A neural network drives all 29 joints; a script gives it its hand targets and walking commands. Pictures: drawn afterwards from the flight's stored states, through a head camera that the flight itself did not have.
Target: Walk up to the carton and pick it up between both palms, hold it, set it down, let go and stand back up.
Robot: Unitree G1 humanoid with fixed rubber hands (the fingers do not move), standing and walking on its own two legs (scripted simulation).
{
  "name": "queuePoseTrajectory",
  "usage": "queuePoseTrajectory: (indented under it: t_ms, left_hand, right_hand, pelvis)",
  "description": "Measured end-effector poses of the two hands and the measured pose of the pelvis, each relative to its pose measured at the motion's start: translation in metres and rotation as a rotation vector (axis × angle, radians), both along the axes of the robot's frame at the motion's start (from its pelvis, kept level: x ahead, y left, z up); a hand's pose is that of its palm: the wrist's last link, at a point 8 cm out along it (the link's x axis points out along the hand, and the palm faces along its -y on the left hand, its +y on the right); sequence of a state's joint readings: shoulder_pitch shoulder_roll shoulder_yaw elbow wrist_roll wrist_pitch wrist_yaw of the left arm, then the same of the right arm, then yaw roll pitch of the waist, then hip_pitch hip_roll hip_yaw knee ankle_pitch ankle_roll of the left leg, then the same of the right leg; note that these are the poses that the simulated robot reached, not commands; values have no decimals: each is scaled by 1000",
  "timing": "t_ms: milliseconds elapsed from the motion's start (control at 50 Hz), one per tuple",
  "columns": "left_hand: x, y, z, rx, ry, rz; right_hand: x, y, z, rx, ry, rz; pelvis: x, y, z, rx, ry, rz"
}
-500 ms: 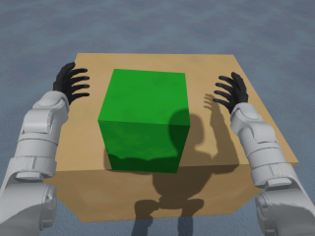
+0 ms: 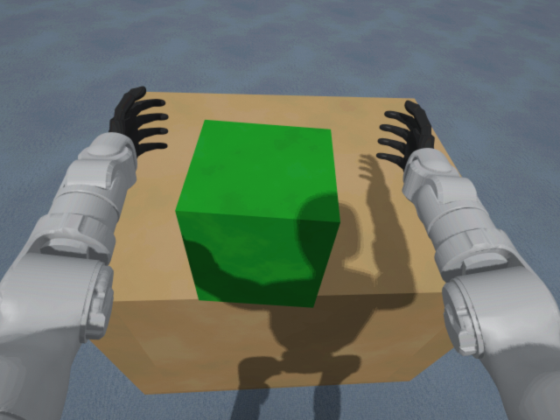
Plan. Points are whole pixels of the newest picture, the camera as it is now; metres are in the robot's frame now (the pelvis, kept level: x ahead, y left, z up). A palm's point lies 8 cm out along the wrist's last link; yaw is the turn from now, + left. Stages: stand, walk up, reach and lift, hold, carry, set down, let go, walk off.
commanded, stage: reach and lift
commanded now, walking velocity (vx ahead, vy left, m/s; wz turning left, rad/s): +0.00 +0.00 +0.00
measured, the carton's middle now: (261, 218) +0.44 +0.04 +0.02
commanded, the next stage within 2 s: none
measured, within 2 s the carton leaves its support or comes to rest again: neither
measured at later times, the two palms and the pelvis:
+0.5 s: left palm (147, 199) +0.43 +0.22 +0.07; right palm (393, 208) +0.43 -0.17 +0.08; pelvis -0.01 +0.01 -0.02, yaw -1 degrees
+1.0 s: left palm (174, 199) +0.44 +0.18 +0.06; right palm (363, 209) +0.43 -0.13 +0.07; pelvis -0.01 +0.01 -0.02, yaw -1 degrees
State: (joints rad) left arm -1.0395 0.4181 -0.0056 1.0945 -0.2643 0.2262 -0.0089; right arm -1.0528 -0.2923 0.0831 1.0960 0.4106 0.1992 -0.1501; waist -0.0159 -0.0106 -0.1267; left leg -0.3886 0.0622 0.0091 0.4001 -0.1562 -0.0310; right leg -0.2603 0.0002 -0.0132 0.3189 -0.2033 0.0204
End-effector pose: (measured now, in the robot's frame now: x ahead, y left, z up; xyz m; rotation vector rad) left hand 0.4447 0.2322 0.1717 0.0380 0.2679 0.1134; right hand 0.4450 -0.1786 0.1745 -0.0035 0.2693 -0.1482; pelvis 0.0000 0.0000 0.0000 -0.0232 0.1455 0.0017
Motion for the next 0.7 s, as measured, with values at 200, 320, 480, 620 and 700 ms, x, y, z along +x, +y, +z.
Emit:
queuePoseTrajectory:
  t_ms: [200,320,480,620,700]
  left_hand:
    - [-18,-9,-75,1,28,-5]
    - [-20,-8,-97,-5,29,18]
    - [-14,-9,-102,2,-5,12]
    - [-11,-16,-107,2,-16,-8]
    - [-10,-22,-110,-1,-16,-17]
  right_hand:
    - [-18,10,-72,-3,28,18]
    - [-19,11,-92,-6,27,12]
    - [-14,6,-97,-24,4,5]
    - [-14,1,-99,-21,-6,-1]
    - [-14,3,-100,-15,-8,5]
  pelvis:
    - [-2,2,-4,-4,65,-4]
    - [-7,3,-11,-7,142,-9]
    - [-11,6,-18,-9,200,-12]
    - [-13,8,-21,-11,221,-16]
    - [-14,9,-22,-11,230,-19]
